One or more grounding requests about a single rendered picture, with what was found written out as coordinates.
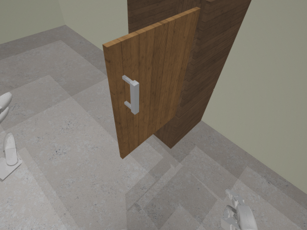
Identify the right robot hand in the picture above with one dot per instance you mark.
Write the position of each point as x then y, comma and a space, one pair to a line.
241, 218

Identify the left robot hand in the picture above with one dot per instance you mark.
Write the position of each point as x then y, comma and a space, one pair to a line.
10, 163

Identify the cupboard door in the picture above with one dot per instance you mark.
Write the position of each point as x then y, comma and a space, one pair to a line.
156, 57

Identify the handle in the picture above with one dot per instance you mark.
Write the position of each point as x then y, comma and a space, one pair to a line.
134, 95

